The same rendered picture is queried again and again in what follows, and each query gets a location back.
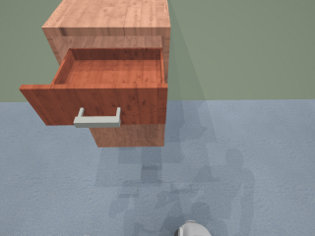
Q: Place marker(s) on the handle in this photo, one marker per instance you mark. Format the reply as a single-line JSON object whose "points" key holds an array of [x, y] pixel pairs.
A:
{"points": [[81, 121]]}

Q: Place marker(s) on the cabinet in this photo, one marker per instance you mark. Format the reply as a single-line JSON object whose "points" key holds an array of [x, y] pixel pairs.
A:
{"points": [[113, 24]]}

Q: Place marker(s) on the robot right thigh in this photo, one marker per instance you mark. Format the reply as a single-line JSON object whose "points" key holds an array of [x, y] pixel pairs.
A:
{"points": [[193, 229]]}

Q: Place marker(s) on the drawer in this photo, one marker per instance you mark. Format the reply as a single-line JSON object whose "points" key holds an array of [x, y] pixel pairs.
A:
{"points": [[100, 80]]}

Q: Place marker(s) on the right robot shin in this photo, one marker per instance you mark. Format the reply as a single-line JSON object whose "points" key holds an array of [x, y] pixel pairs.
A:
{"points": [[190, 221]]}

